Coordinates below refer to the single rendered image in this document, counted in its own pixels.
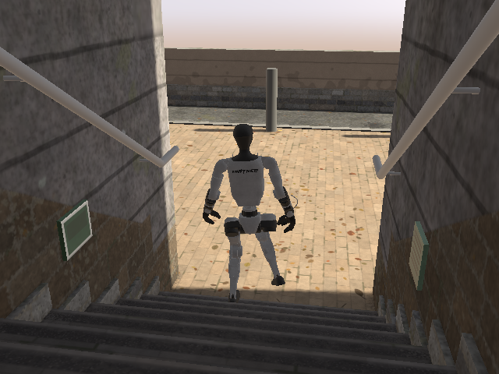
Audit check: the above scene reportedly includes stairs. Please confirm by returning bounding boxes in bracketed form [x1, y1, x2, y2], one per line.
[0, 291, 458, 374]

